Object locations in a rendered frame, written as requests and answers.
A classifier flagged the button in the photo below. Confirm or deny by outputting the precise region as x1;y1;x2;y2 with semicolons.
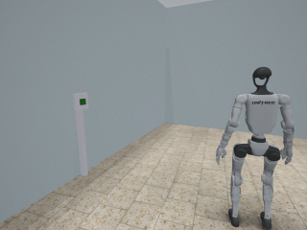
80;99;86;105

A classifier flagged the panel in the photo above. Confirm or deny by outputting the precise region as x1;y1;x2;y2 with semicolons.
73;93;89;176

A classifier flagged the humanoid robot torso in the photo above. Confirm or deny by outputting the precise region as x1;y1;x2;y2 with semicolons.
245;91;279;157

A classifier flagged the robot right hand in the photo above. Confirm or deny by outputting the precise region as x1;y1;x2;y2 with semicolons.
279;147;293;165

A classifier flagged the robot right forearm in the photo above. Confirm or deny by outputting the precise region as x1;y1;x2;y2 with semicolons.
283;122;295;150

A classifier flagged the robot right upper arm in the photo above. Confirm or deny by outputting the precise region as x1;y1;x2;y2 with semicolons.
276;94;294;129

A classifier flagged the robot right thigh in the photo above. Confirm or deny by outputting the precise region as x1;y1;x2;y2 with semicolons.
261;145;281;186

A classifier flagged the robot left forearm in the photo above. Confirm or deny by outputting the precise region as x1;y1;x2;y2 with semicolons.
219;118;235;149

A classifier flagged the robot left hand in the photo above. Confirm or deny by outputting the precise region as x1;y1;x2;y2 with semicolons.
216;146;227;166

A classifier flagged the robot left upper arm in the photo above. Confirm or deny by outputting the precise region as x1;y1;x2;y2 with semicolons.
229;94;248;127

